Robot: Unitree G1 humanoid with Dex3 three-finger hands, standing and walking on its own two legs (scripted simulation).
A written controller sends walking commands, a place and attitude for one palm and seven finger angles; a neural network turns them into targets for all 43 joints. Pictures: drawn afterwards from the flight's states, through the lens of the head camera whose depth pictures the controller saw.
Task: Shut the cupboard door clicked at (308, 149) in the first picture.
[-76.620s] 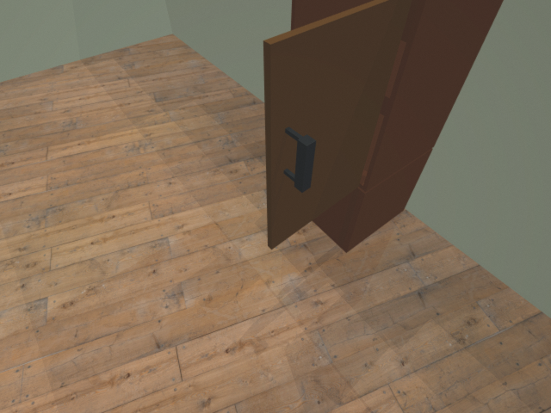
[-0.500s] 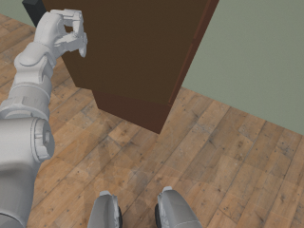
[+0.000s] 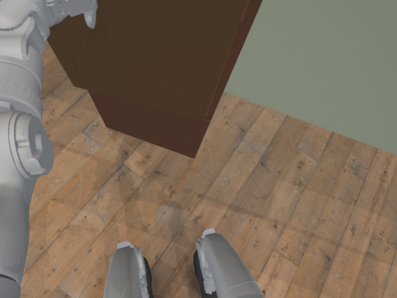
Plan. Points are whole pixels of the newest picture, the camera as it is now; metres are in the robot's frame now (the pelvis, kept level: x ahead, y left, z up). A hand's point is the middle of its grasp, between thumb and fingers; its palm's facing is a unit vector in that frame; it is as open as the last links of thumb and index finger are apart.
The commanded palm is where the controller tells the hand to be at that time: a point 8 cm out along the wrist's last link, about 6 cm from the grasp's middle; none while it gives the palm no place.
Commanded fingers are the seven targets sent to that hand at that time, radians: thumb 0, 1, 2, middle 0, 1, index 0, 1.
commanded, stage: pull the fist back off the door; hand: left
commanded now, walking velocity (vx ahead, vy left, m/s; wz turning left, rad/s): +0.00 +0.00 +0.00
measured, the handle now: out of the picture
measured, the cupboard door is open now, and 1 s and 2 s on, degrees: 6 2 2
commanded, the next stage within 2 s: draw the hand back to the body in 0.98 s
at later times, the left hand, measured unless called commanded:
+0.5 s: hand (112, 4) +0.59 +0.05 +0.13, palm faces +0.01 -1.00 -0.05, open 3.1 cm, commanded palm +0.56 +0.10 +0.13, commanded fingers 0.00 0.90 0.90 -1.30 -1.50 -1.30 -1.50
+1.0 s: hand (107, 44) +0.51 +0.06 +0.13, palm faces +0.01 -1.00 -0.04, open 3.1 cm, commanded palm +0.49 +0.11 +0.13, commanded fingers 0.00 0.90 0.90 -1.30 -1.50 -1.30 -1.50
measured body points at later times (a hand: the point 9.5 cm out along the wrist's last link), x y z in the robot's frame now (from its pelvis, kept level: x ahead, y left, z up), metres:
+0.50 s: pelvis +0.01 -0.01 +0.03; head +0.17 -0.01 +0.45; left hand +0.58 +0.11 +0.13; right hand -0.03 -0.24 -0.09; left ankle +0.04 +0.11 -0.62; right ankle +0.02 -0.13 -0.62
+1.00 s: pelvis +0.03 -0.02 +0.05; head +0.14 -0.01 +0.48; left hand +0.51 +0.12 +0.13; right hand +0.08 -0.29 -0.07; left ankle +0.04 +0.11 -0.62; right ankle +0.02 -0.13 -0.62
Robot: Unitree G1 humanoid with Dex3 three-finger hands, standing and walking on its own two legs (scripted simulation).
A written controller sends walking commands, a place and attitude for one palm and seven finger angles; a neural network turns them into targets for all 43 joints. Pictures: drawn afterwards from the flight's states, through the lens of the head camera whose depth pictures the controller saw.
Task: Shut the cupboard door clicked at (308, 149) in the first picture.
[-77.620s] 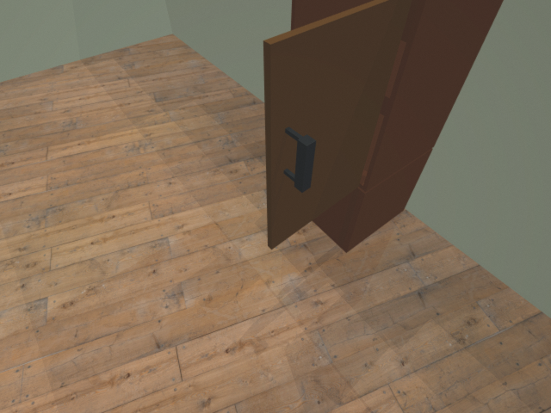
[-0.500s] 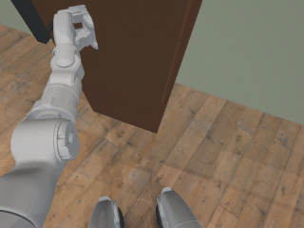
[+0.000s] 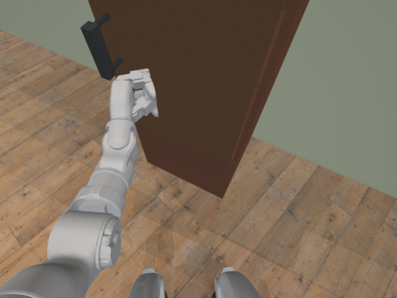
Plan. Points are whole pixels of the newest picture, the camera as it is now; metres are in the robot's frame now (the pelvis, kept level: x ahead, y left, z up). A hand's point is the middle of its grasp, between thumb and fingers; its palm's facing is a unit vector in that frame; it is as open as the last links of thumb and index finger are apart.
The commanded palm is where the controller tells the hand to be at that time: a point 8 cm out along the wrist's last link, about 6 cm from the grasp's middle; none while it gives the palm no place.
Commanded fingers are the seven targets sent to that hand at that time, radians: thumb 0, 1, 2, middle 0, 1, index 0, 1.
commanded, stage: draw the hand back to the body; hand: left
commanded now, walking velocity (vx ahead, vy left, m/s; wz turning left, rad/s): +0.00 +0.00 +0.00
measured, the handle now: (106, 47) +0.65 +0.17 +0.08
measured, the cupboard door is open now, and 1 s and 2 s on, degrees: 2 2 2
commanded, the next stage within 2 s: step back with the hand held close in 1.68 s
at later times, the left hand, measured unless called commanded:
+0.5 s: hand (101, 125) +0.39 +0.13 +0.13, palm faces -0.01 -1.00 -0.03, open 3.1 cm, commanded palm +0.36 +0.18 +0.14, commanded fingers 0.00 0.90 0.90 -1.27 -1.47 -1.27 -1.47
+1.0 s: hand out of the picture +0.27 +0.23 +0.19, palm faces +0.25 -0.93 -0.28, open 3.9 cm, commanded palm +0.23 +0.27 +0.21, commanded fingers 0.00 0.90 0.90 -0.58 -0.72 -0.58 -0.72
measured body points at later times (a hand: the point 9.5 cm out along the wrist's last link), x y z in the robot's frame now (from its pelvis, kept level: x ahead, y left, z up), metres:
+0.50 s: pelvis +0.00 +0.01 +0.04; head +0.04 +0.00 +0.49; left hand +0.39 +0.19 +0.14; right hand +0.08 -0.26 -0.08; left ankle +0.02 +0.13 -0.66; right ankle -0.01 -0.11 -0.66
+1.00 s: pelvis +0.02 +0.02 +0.08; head +0.00 +0.00 +0.52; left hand +0.25 +0.27 +0.21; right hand +0.22 -0.18 +0.00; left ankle +0.02 +0.13 -0.66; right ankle -0.01 -0.11 -0.66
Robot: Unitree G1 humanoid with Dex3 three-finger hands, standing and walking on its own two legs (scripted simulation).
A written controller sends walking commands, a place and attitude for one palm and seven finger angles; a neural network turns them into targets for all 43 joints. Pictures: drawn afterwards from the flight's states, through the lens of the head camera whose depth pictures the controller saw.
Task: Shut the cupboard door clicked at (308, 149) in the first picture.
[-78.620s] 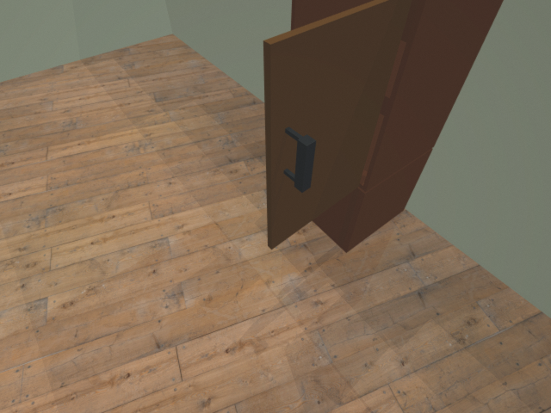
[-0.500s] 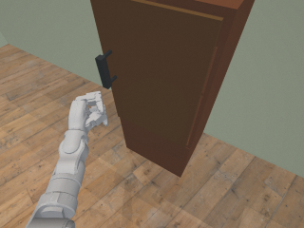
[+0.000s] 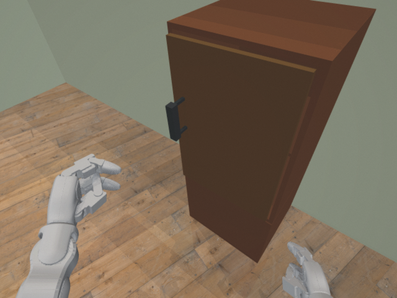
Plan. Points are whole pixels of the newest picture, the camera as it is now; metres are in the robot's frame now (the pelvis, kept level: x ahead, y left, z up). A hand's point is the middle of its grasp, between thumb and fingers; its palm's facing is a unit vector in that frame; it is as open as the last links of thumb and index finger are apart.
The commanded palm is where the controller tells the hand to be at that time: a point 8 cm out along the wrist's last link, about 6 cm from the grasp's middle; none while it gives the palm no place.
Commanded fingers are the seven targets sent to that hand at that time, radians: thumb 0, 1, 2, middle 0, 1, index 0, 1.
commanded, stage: draw the hand back to the body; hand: left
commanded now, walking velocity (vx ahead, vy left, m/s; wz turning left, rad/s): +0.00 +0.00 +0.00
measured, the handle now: (178, 118) +0.64 +0.14 +0.00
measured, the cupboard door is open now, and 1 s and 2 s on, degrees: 2 2 2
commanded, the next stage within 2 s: step back with the hand held close in 0.68 s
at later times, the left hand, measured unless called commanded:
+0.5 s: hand (44, 217) +0.19 +0.26 +0.16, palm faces +0.48 -0.77 -0.42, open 7.2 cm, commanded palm +0.14 +0.29 +0.18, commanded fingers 0.00 0.90 0.90 -0.20 -0.30 -0.20 -0.30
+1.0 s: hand (49, 213) +0.20 +0.26 +0.16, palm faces +0.40 -0.79 -0.47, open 7.4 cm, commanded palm +0.14 +0.29 +0.18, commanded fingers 0.00 0.90 0.90 -0.20 -0.30 -0.20 -0.30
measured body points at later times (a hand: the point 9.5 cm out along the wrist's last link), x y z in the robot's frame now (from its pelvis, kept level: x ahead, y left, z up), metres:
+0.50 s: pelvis +0.01 -0.01 +0.00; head -0.01 -0.05 +0.45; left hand +0.16 +0.30 +0.18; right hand +0.20 -0.23 -0.09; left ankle +0.00 +0.11 -0.74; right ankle -0.03 -0.13 -0.74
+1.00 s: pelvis +0.00 -0.01 +0.00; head -0.01 -0.03 +0.45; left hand +0.17 +0.29 +0.18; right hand +0.18 -0.25 -0.09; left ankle +0.00 +0.11 -0.74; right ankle -0.03 -0.13 -0.74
